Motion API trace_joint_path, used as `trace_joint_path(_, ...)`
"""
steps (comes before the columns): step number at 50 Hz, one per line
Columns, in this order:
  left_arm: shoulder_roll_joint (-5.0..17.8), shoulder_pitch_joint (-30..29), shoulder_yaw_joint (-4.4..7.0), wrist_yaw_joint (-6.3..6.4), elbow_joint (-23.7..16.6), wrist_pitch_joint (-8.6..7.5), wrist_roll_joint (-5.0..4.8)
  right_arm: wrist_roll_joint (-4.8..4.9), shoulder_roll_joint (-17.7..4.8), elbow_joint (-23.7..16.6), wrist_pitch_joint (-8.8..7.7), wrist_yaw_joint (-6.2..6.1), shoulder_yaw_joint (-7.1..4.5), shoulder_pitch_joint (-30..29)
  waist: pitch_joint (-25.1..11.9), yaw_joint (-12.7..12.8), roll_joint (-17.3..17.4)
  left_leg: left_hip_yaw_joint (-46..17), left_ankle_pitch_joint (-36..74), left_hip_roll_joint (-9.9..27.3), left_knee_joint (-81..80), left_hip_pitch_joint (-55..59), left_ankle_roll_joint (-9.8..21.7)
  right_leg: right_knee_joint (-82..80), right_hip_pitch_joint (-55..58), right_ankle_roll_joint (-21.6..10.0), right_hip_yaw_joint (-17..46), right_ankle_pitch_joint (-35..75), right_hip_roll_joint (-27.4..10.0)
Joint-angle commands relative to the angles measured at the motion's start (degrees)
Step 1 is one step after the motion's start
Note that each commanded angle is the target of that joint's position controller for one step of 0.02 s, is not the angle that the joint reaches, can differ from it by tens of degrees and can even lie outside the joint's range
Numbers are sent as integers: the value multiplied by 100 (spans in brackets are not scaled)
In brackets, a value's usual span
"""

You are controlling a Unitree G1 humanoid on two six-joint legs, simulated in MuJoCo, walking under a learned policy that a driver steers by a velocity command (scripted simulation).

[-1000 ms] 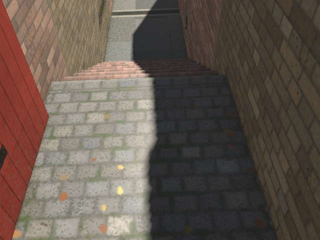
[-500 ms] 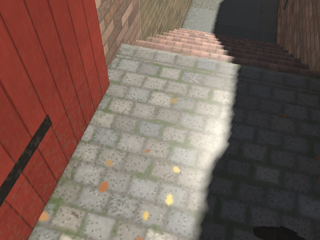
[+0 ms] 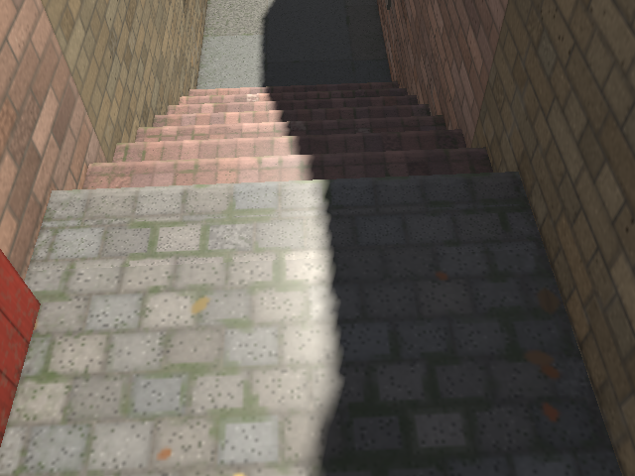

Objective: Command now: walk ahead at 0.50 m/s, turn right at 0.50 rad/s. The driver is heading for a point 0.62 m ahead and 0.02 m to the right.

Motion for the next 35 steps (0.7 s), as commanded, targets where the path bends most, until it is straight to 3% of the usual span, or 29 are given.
trace_joint_path(1, 762, 635, 220, 60, -302, -47, 56, -103, -784, -671, -160, -79, -209, -362, -666, 178, -25, -355, 557, 464, -64, -2104, 77, -1840, 2322, -1101, 2591, 1045, -1634)
trace_joint_path(2, 690, 507, 203, 59, -378, -39, 57, -129, -738, -691, -81, -90, -227, -271, -635, 11, -127, -351, 631, 507, -315, -1771, 37, -1929, 1942, -1063, 2364, 1311, -1458)
trace_joint_path(4, 676, 560, 203, 103, -365, -70, -18, -160, -588, -775, 25, -101, -232, -265, -643, -79, -255, -233, 862, 479, -746, -1527, -111, -2029, 1548, -1073, 1975, 1833, -1304)
trace_joint_path(7, 887, 985, 267, 253, -204, -53, -86, -170, -429, -1084, 50, -105, -192, -924, -479, 85, -239, -182, 1665, 325, -1774, -1730, -355, -2070, 1474, -1007, 1815, 1752, -1179)
trace_joint_path(8, 986, 1076, 290, 274, -187, -11, -59, -207, -433, -1155, 43, -98, -190, -1127, -434, 155, -237, -203, 1994, 267, -2081, -1714, -396, -2057, 1472, -910, 1821, 1588, -1120)
trace_joint_path(11, 829, 1378, 244, 307, -101, 9, -106, -130, -421, -1321, 12, -12, -160, -1620, -314, 328, -461, -280, 2702, 86, -2982, -1696, -399, -1989, 1671, -710, 1867, 871, -1048)
trace_joint_path(13, 751, 1578, 219, 341, 17, 13, -55, -106, -363, -1428, -73, 62, -106, -1994, -144, 517, -484, -194, 3033, 13, -3434, -1466, -375, -2031, 1620, -643, 1857, 397, -1051)
trace_joint_path(16, 739, 1811, 200, 334, 179, 41, -54, -87, -443, -1600, -187, 169, -106, -2280, -50, 646, -566, -176, 2720, -57, -3803, -1488, -207, -1667, 2157, -610, 2104, 668, -1268)
trace_joint_path(19, 833, 1711, 223, 323, 226, 81, -60, -81, -640, -1590, -278, 194, -180, -1919, -160, 444, -766, -28, 2026, -163, -4129, -1019, 100, -1163, 2610, -457, 2270, 1751, -1405)
trace_joint_path(20, 832, 1569, 213, 319, 200, 88, -55, -111, -757, -1457, -306, 173, -249, -1405, -408, 155, -774, 89, 2115, -280, -4372, -283, 279, -699, 2587, -346, 2139, 2676, -1221)
trace_joint_path(21, 717, 1359, 160, 291, 109, 68, -5, -172, -973, -1290, -330, 150, -342, -549, -1040, -259, -635, -232, 2441, 116, -4144, 1110, 602, 307, 2080, -180, 1861, 3050, -970)
trace_joint_path(22, 475, 1492, 57, 283, 23, 15, 104, -202, -1409, -1161, -317, 108, -461, 540, -1873, -575, 203, -1498, 2833, 1164, -3886, 2986, 1175, 2172, 749, 67, 1357, 1542, -410)
trace_joint_path(23, 143, 2548, -60, 242, 194, -58, -92, -138, -1511, -941, -234, 171, -497, 851, -2448, -222, 2006, -4023, 1876, 2289, -4548, 4308, 2015, 3786, -938, 339, 1038, -2356, 217)
trace_joint_path(24, 705, 2266, 40, 251, 293, -79, -182, 21, -984, -985, -193, 163, -383, 719, -1732, -355, 1219, -4159, 857, 2194, -4847, 3848, 1828, 4477, -1588, 353, 1255, -2192, -188)
trace_joint_path(25, 945, 1449, 98, 252, 124, -85, -167, 36, -767, -1049, -148, 116, -314, 302, -890, -422, 588, -3177, 1147, 1958, -4946, 2983, 1590, 4471, -1746, 374, 1045, -1644, -402)
trace_joint_path(26, 906, 1021, 103, 261, 32, -93, -72, -40, -708, -1106, -116, 112, -246, -24, -473, -284, 117, -2534, 1908, 1701, -5099, 2176, 1468, 4204, -1513, 409, 827, -1250, -619)
trace_joint_path(27, 844, 869, 127, 257, -21, -102, 22, -86, -618, -1111, -100, 124, -200, -187, -273, -127, 67, -2147, 2479, 1474, -5212, 1708, 1415, 3863, -1338, 432, 711, -1043, -779)
trace_joint_path(28, 739, 906, 127, 235, -34, -93, 20, -136, -561, -1085, -106, 135, -159, -222, -259, 15, 240, -1846, 2792, 1294, -5352, 1426, 1352, 3578, -1063, 439, 633, -945, -908)
trace_joint_path(30, 501, 989, 88, 219, -12, -59, 16, -94, -543, -975, -120, 167, -141, -190, -282, 125, 491, -1370, 3332, 1072, -5508, 1227, 1327, 2965, -818, 513, 416, -844, -978)
trace_joint_path(33, 290, 454, -1, 206, -214, -60, 100, -17, -810, -840, -82, 148, -195, -80, -171, 12, 522, -871, 3941, 965, -5636, 1101, 1317, 1663, -724, 635, 166, -360, -1037)
trace_joint_path(35, 206, 29, -53, 176, -323, -91, 87, -8, -928, -755, -23, 118, -207, 16, -118, -129, 517, -578, 4293, 820, -5595, 1041, 1183, 723, -412, 663, 26, 243, -929)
